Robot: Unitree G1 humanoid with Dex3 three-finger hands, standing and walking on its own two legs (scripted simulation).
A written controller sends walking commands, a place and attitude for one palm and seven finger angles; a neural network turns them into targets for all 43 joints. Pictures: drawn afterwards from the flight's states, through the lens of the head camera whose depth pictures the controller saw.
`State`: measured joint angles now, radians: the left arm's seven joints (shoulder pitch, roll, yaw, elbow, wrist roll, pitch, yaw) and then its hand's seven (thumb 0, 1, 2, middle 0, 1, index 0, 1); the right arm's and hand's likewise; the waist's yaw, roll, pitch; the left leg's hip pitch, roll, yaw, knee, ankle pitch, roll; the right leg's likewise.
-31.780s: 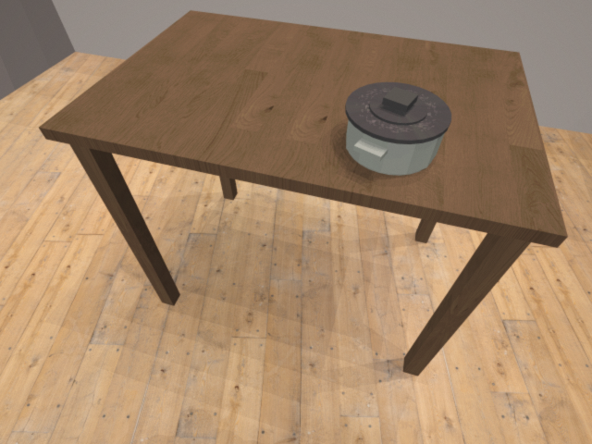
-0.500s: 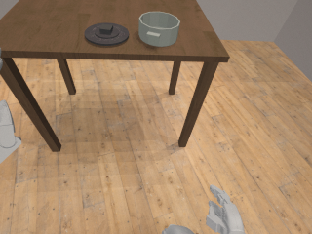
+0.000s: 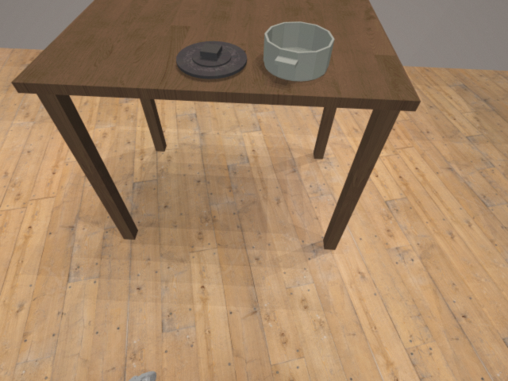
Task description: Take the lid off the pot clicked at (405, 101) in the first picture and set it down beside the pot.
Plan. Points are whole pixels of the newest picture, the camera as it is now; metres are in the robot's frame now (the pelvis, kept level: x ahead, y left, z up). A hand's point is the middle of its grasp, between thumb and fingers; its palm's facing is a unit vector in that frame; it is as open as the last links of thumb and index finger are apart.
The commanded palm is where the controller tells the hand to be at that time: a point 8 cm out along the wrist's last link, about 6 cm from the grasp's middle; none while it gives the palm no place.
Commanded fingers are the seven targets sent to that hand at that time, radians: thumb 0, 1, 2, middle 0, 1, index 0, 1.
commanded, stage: stop stepping back and stand still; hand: left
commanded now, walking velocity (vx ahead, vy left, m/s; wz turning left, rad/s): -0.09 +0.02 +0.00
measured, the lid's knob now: (211, 50) +0.87 +0.14 +0.08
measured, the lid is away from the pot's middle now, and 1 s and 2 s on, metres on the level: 0.23 0.23 0.23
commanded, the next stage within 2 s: let the arm hang, fingers relaxed in 0.64 s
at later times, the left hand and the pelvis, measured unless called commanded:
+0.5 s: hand out of the picture +0.03 +0.23 -0.15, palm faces -0.04 -0.97 -0.24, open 7.4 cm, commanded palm none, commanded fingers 0.00 0.90 0.90 -0.20 -0.30 -0.20 -0.30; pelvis +0.00 +0.05 +0.02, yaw -4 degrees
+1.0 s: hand out of the picture +0.01 +0.20 -0.16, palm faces -0.02 -0.99 -0.16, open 7.3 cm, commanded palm none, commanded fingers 0.00 0.90 0.90 -0.20 -0.30 -0.20 -0.30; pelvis +0.02 +0.05 +0.02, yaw -4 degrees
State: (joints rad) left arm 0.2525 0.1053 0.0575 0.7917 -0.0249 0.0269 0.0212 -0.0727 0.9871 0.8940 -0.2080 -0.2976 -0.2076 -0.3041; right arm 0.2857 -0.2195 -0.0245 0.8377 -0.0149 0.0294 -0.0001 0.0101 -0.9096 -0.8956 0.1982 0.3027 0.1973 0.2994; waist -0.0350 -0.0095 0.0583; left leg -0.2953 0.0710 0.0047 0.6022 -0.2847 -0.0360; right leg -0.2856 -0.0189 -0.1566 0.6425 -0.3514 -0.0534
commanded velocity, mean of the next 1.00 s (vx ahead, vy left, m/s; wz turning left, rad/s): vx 0.00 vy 0.00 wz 0.00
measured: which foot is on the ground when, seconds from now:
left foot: down 0.00-1.00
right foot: down 0.00-1.00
